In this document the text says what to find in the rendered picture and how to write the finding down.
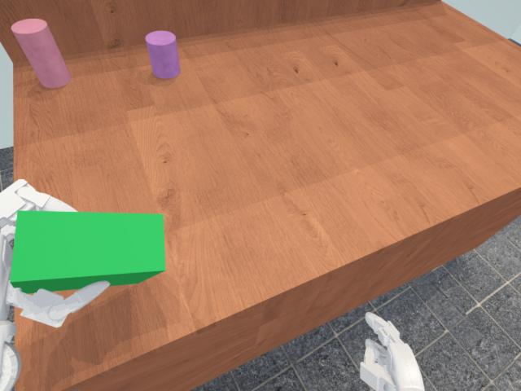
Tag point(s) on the sponge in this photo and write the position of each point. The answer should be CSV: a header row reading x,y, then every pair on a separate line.
x,y
60,251

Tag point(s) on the right robot hand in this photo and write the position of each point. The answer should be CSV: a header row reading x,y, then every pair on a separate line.
x,y
395,368

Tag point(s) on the left robot hand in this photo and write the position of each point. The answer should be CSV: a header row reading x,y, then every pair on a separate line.
x,y
44,306

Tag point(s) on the left robot forearm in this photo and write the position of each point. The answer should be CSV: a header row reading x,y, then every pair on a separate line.
x,y
10,361

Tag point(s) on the table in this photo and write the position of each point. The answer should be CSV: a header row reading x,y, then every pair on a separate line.
x,y
310,156

